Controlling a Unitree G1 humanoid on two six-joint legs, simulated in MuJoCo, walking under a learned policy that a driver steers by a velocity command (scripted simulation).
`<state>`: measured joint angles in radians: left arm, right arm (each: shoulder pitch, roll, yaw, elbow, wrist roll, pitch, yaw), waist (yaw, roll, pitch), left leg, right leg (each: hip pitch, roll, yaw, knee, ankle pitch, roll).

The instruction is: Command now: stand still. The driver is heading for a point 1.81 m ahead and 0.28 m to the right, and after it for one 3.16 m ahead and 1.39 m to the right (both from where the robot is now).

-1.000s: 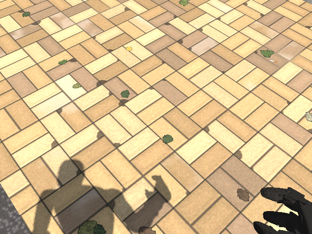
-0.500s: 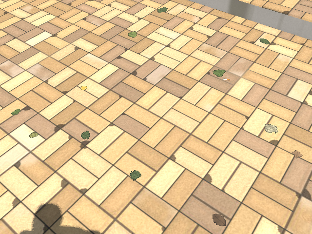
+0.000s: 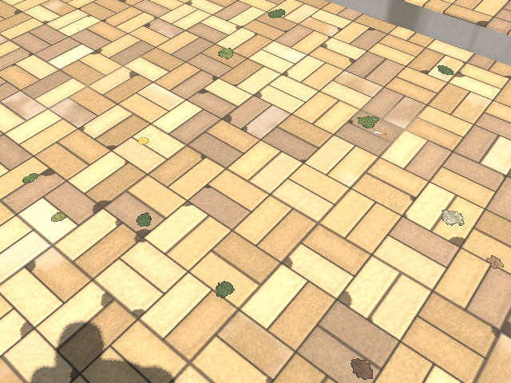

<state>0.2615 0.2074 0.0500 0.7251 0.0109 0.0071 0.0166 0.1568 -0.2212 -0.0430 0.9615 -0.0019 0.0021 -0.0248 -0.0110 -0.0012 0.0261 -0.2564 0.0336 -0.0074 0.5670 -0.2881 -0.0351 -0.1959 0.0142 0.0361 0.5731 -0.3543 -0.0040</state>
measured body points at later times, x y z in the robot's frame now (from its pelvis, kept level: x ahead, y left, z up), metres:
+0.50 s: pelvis -0.01 +0.00 +0.00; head +0.00 +0.00 +0.45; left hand +0.05 +0.25 -0.14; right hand +0.04 -0.25 -0.15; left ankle +0.01 +0.14 -0.73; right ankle -0.03 -0.12 -0.73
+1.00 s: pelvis -0.01 +0.00 +0.01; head +0.00 +0.00 +0.46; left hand +0.00 +0.24 -0.15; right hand +0.01 -0.24 -0.15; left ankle +0.01 +0.14 -0.73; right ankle -0.03 -0.12 -0.73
